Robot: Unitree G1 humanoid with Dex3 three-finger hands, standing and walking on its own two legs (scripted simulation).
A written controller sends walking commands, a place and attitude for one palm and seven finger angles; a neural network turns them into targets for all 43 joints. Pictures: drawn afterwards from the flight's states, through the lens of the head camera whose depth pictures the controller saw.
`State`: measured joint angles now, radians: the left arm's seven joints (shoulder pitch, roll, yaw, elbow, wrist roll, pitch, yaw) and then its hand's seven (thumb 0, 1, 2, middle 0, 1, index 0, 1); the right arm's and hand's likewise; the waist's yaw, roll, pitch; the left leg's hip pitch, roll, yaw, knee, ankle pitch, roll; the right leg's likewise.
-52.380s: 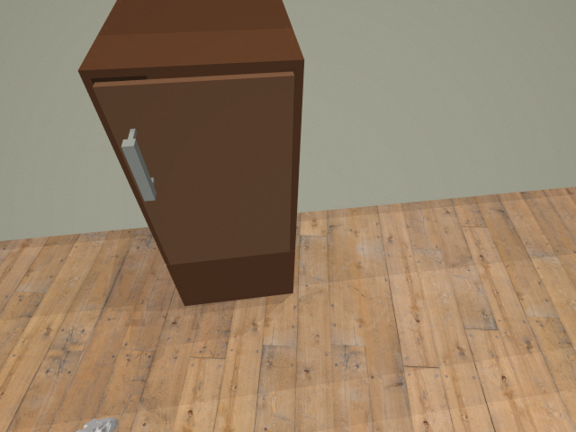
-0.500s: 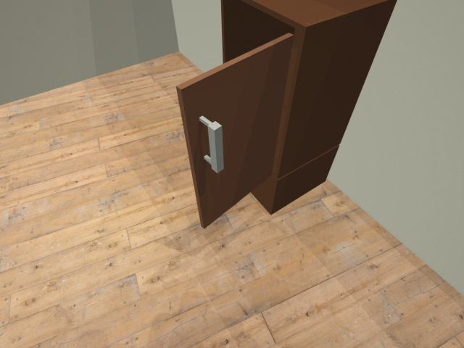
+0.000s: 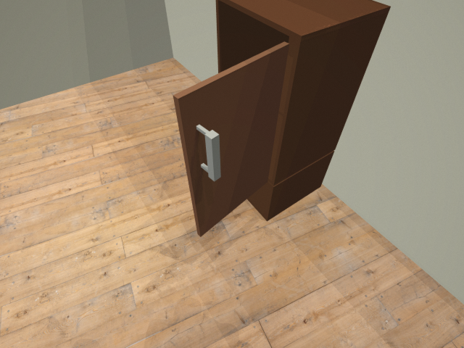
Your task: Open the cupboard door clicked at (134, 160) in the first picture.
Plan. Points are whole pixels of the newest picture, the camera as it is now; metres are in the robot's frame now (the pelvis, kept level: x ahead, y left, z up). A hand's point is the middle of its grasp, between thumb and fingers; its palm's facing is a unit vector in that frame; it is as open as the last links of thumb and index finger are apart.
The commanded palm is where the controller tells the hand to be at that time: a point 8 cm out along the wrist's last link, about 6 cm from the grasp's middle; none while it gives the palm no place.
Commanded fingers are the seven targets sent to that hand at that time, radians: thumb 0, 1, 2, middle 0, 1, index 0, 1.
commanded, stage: let the arm hang, fingers relaxed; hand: left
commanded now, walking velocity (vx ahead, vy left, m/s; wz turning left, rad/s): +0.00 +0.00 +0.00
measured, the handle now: (207, 153) +0.57 +0.10 -0.03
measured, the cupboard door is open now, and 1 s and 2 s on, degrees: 99 99 99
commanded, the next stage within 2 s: look to check the result in 0.02 s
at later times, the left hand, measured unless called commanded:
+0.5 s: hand out of the picture +0.01 +0.16 -0.17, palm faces +0.04 -0.98 -0.18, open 7.4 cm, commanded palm none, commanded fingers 0.00 0.90 0.90 -0.20 -0.30 -0.20 -0.30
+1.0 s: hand out of the picture +0.02 +0.15 -0.17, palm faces +0.04 -0.98 -0.19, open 7.4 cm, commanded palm none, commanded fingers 0.00 0.90 0.90 -0.20 -0.30 -0.20 -0.30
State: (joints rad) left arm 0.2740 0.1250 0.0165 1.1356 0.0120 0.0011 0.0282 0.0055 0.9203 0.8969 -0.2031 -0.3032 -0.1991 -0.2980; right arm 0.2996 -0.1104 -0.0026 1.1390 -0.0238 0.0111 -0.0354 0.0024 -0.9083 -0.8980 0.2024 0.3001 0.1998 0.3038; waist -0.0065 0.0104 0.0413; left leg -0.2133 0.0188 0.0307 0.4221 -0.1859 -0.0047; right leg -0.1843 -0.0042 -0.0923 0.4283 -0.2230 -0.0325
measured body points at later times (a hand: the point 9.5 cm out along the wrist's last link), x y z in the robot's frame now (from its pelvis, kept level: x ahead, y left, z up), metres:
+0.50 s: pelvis +0.02 +0.00 +0.00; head +0.03 -0.01 +0.45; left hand +0.00 +0.21 -0.16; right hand +0.01 -0.22 -0.17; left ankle +0.03 +0.12 -0.74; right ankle +0.01 -0.10 -0.74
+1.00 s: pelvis +0.03 -0.02 +0.00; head +0.05 -0.03 +0.45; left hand +0.02 +0.20 -0.16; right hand +0.02 -0.23 -0.17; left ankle +0.03 +0.12 -0.74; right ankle +0.01 -0.10 -0.74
